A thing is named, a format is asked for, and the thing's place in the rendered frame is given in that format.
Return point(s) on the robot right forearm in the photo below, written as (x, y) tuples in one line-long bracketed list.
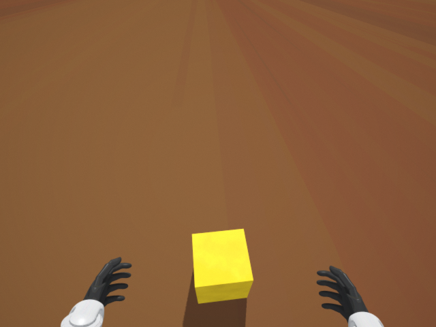
[(364, 319)]

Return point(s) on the robot left forearm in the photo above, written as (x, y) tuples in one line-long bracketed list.
[(87, 313)]

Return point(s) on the carton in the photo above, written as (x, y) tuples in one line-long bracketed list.
[(221, 264)]

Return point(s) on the right robot hand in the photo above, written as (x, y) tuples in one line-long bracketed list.
[(348, 296)]

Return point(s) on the left robot hand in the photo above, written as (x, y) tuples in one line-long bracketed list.
[(101, 287)]

